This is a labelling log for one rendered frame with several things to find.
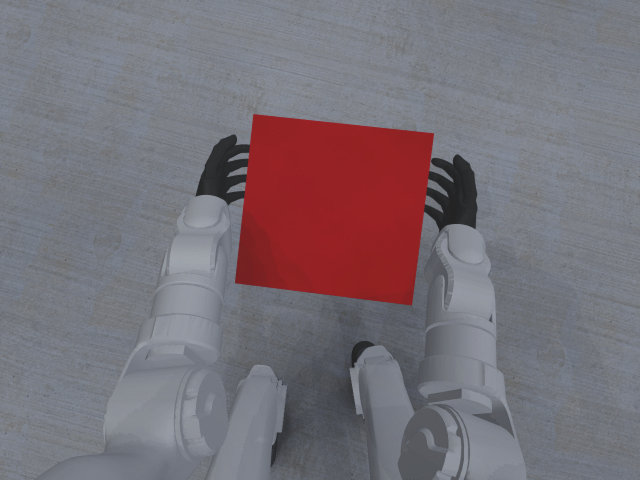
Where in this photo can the left robot hand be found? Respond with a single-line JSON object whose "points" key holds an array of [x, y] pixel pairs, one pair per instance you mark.
{"points": [[214, 180]]}

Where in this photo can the right robot upper arm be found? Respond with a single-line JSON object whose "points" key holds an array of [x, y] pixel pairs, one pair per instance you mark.
{"points": [[441, 442]]}

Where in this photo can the right robot hand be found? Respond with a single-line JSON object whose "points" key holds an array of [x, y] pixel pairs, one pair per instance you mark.
{"points": [[460, 206]]}

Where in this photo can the right robot forearm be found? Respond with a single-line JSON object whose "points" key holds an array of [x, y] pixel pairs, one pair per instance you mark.
{"points": [[459, 368]]}

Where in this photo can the right robot shin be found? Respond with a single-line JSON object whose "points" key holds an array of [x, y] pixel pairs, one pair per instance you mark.
{"points": [[374, 351]]}

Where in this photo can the left robot upper arm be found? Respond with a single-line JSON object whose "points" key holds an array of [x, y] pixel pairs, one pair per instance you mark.
{"points": [[160, 424]]}

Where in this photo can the left robot forearm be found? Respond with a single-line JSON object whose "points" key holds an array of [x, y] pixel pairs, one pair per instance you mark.
{"points": [[183, 327]]}

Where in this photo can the left robot thigh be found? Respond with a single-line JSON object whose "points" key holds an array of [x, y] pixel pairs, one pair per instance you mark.
{"points": [[255, 416]]}

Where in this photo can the carton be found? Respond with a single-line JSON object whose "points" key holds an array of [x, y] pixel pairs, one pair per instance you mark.
{"points": [[334, 209]]}

